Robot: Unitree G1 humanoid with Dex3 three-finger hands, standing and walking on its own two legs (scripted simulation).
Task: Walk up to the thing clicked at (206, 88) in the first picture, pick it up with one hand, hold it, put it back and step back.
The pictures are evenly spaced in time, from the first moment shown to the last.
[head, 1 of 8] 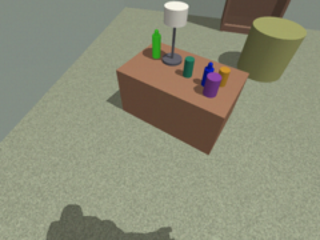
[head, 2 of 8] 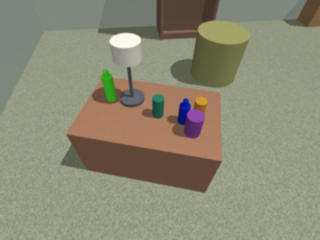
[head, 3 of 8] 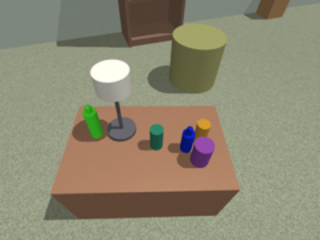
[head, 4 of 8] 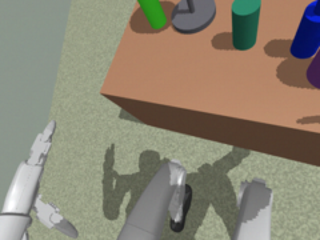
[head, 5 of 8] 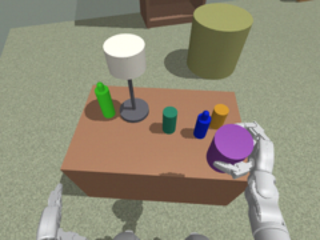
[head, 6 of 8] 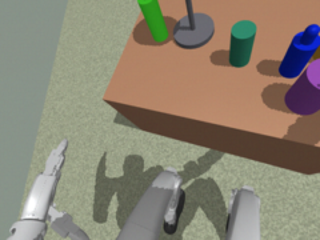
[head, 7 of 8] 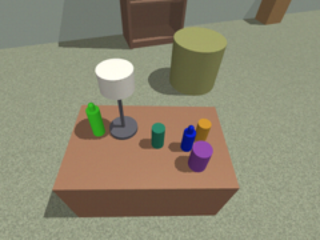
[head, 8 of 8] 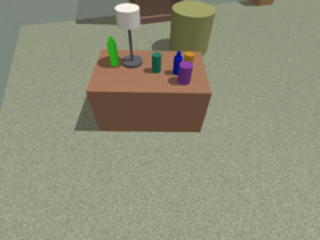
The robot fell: no
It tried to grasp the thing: yes
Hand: right
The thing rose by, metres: 0.27
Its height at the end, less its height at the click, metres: +0.00
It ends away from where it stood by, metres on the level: 0.03
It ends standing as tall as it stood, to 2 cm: yes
